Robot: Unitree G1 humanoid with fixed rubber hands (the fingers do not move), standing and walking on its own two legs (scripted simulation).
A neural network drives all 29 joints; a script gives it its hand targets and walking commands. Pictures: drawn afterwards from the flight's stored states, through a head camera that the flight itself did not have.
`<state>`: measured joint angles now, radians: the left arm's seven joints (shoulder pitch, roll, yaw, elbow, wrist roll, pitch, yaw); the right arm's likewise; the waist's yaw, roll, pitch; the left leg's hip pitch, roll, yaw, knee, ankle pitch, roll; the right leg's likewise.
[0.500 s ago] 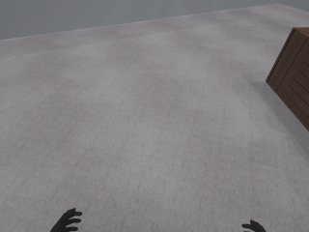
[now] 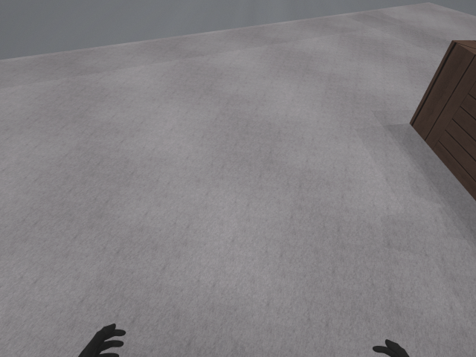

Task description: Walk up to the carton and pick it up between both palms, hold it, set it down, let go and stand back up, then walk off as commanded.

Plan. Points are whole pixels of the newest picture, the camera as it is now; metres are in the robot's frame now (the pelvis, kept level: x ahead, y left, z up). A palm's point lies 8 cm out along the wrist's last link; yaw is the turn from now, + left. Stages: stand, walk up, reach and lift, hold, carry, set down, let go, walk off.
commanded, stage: stand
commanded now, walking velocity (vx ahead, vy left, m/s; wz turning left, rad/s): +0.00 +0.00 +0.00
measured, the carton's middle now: out of the picture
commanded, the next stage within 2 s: none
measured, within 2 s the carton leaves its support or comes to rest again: neither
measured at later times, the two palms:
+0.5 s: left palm out of the picture +0.14 +0.27 -0.08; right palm out of the picture +0.14 -0.26 -0.08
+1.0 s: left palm out of the picture +0.14 +0.27 -0.08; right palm out of the picture +0.13 -0.26 -0.08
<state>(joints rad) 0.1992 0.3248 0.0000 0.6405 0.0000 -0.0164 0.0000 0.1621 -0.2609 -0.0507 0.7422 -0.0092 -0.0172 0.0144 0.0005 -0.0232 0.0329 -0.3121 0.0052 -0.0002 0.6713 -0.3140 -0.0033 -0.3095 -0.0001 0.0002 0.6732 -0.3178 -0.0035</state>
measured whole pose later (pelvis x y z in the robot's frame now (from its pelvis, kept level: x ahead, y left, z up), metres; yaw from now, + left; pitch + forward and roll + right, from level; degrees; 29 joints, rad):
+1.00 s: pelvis +0.00 +0.00 +0.00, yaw +0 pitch -2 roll +0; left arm 0.20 0.33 0.00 0.68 0.00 -0.02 0.00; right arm 0.15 -0.26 -0.05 0.78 -0.01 -0.02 0.01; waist 0.00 -0.02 0.03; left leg -0.31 0.01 0.00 0.65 -0.30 0.00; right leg -0.31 0.00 0.00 0.65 -0.30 0.00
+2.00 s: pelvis +0.00 +0.00 +0.00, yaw +0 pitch -2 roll +0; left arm 0.20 0.33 0.00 0.70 0.00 -0.02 0.00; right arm 0.15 -0.26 -0.05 0.81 -0.01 -0.02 0.01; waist 0.00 -0.02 0.03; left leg -0.31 0.01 0.00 0.64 -0.29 0.00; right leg -0.31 0.00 0.00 0.64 -0.29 0.00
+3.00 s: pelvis -0.01 +0.00 +0.00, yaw +0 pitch -2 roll +0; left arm 0.20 0.33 0.00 0.72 0.00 -0.02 0.00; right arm 0.15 -0.26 -0.05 0.82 -0.01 -0.02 0.01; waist 0.00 -0.02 0.03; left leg -0.31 0.01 0.00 0.63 -0.28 0.00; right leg -0.31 0.00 0.00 0.63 -0.29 0.00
